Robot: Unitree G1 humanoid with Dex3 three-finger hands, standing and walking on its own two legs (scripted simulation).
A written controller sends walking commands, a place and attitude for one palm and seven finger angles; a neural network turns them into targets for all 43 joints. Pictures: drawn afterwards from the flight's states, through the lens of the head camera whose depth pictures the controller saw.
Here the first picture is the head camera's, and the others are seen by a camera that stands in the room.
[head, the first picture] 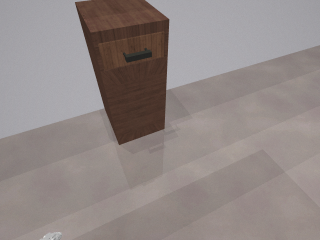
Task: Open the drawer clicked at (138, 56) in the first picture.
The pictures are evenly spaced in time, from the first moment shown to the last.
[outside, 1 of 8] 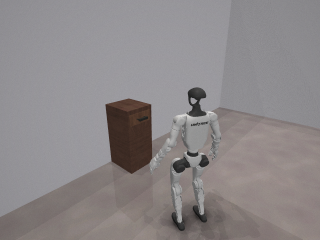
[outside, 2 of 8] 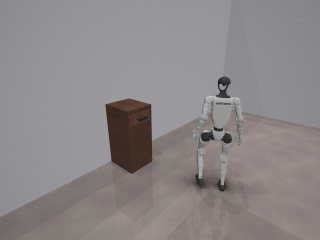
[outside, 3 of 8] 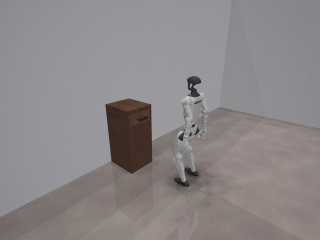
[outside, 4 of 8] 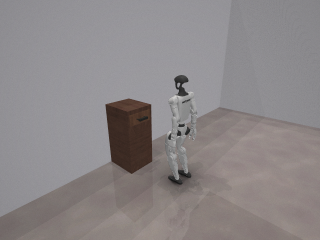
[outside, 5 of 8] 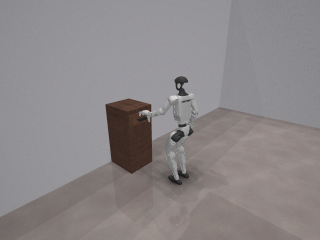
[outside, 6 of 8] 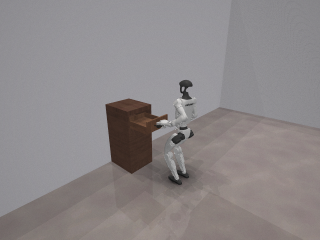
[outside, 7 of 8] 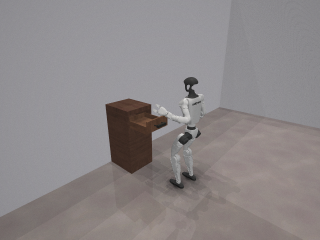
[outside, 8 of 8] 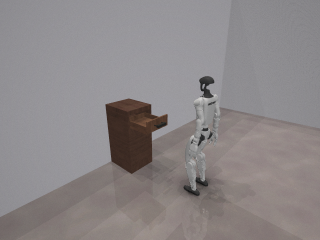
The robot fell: no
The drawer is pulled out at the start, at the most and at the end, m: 0.00 0.30 0.30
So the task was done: yes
